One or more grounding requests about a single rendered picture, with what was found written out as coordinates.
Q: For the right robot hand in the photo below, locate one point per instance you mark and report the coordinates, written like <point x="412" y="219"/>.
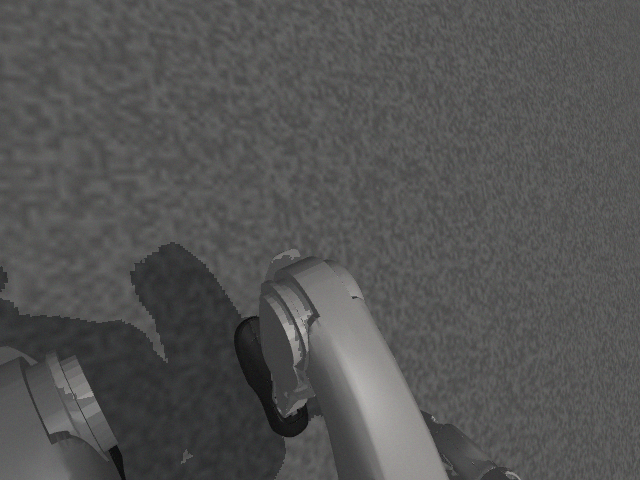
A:
<point x="458" y="451"/>

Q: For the left robot foot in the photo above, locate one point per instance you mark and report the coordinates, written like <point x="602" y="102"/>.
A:
<point x="118" y="460"/>

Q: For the right robot foot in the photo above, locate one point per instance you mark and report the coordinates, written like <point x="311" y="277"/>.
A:
<point x="248" y="349"/>

